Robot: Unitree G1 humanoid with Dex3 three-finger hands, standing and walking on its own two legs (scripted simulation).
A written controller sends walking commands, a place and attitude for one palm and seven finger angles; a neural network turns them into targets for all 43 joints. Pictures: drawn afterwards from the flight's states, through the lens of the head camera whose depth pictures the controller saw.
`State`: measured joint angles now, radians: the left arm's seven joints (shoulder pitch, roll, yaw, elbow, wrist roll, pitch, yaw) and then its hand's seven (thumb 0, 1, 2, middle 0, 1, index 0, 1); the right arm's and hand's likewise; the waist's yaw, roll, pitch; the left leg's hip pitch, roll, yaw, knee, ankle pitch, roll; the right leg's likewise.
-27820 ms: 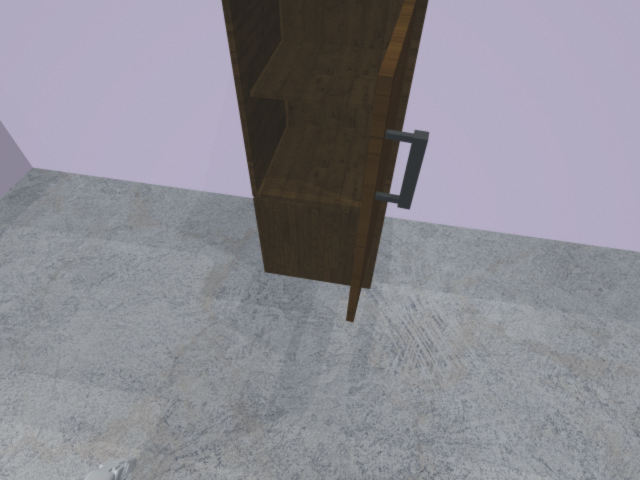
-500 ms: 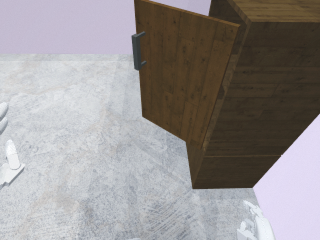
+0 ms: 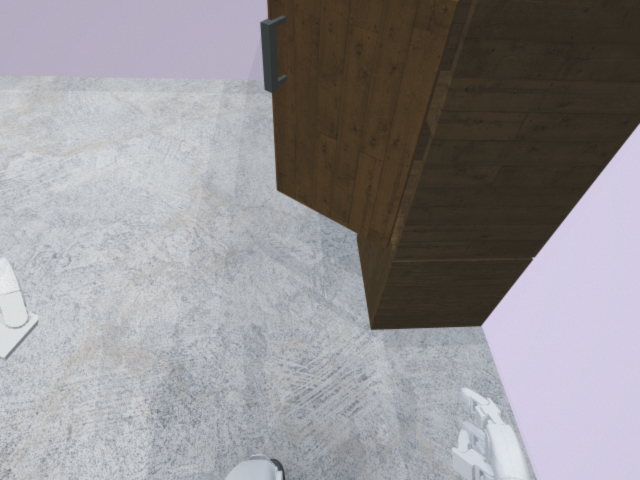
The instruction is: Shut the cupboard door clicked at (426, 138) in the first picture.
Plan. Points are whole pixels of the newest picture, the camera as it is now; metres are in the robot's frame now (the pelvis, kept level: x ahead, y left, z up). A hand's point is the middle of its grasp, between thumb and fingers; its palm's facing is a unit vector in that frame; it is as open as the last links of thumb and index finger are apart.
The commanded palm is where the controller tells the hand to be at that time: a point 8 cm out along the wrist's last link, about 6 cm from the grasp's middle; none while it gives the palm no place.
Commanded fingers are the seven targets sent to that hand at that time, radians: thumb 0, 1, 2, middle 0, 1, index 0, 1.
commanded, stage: stop stepping back and stand still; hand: left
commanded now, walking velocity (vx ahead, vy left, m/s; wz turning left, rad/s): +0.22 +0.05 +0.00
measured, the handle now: (276, 54) +0.87 +0.17 +0.10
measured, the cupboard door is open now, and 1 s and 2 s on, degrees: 52 52 52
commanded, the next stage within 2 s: let the arm hang, fingers relaxed in 1.40 s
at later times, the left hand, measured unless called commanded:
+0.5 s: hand out of the picture +0.09 +0.29 +0.19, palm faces +0.42 -0.83 -0.37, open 7.4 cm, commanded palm +0.06 +0.33 +0.20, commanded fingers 0.00 0.90 0.90 -0.20 -0.30 -0.20 -0.30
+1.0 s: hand out of the picture +0.04 +0.33 +0.20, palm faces +0.50 -0.74 -0.44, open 7.4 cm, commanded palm -0.01 +0.34 +0.20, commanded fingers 0.00 0.90 0.90 -0.20 -0.30 -0.20 -0.30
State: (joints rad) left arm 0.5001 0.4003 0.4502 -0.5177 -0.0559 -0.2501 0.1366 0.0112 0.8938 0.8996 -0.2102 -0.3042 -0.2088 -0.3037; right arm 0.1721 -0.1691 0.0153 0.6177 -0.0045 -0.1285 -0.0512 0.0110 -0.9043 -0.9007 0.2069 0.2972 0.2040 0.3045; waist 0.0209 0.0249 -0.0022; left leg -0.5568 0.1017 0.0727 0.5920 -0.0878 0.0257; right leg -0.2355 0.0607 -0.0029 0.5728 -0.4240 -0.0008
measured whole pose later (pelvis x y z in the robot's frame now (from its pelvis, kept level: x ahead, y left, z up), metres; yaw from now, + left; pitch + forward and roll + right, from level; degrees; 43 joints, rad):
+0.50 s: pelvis -0.09 +0.04 +0.00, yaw -2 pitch -4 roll -3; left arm 0.57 0.42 0.39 -0.59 -0.05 -0.17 0.15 0.01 0.89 0.90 -0.21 -0.30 -0.21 -0.30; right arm 0.29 -0.23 -0.01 0.67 -0.01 -0.08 -0.09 0.01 -0.91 -0.90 0.21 0.30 0.20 0.30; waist 0.01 -0.01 -0.03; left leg -0.45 0.01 0.01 0.83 -0.39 -0.02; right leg -0.31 -0.03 -0.04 0.69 -0.40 -0.03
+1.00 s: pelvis -0.16 +0.05 +0.02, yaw -2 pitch +0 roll +1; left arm 0.52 0.41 0.45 -0.40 -0.04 -0.19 0.18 0.01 0.89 0.90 -0.22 -0.31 -0.22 -0.31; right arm 0.30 -0.24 -0.02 0.69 0.00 -0.06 -0.10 0.01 -0.91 -0.90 0.21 0.30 0.20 0.30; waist 0.02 -0.02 -0.07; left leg -0.46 0.07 0.05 0.82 -0.32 0.01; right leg -0.15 0.00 -0.07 0.47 -0.32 -0.06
